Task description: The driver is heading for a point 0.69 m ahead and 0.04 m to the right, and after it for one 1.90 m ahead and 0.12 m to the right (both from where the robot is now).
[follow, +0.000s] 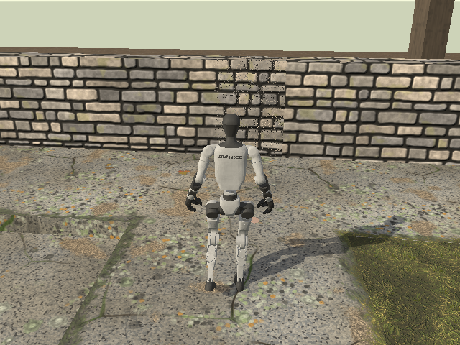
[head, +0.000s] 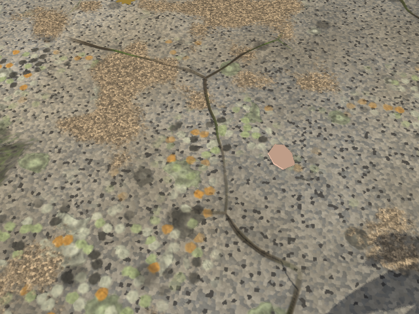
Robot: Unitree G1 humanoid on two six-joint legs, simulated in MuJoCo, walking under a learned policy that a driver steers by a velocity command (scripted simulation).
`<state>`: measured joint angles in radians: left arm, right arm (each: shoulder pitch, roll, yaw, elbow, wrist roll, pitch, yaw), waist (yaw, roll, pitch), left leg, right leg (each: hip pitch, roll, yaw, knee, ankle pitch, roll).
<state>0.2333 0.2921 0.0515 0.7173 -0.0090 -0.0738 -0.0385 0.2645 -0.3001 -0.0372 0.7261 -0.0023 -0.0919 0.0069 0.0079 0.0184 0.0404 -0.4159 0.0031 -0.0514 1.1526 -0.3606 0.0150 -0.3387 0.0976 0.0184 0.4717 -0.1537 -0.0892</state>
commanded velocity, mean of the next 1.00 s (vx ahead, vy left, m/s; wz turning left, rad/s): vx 0.50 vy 0.00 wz -0.19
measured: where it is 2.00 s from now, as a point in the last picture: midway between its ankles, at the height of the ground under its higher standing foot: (242, 160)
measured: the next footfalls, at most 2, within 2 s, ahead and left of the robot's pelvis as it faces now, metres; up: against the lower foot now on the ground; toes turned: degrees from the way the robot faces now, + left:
left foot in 0.34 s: +0.38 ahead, +0.11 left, +0.00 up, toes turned -16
right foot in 0.84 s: +0.57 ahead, -0.21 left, +0.00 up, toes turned -14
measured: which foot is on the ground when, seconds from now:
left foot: up 0.00-0.32, down 0.34-0.84, up 0.86-1.00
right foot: down 0.00-0.36, up 0.38-0.82, down 0.84-1.00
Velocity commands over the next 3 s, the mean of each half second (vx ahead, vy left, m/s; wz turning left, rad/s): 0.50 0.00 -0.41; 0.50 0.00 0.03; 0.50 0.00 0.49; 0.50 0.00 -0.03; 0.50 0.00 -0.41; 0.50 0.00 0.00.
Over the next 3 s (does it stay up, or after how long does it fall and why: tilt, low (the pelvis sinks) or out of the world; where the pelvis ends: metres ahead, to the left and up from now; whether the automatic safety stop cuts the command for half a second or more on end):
stays up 1.64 -0.18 0.00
